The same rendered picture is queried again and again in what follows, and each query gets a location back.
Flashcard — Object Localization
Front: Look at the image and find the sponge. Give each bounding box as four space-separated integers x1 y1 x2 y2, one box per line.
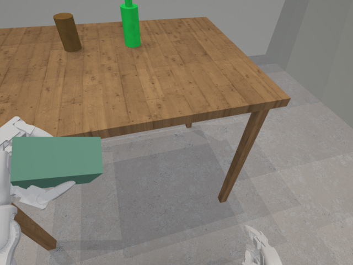
10 137 103 189

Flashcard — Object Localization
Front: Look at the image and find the left robot hand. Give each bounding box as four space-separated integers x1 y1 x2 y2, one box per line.
0 116 76 210

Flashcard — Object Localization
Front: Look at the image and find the right robot hand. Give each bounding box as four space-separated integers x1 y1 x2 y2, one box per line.
242 225 283 265

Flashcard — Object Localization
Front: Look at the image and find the left robot forearm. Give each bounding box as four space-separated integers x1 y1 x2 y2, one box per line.
0 204 22 265

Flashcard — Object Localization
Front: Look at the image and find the table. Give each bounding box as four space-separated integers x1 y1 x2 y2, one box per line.
0 17 291 251

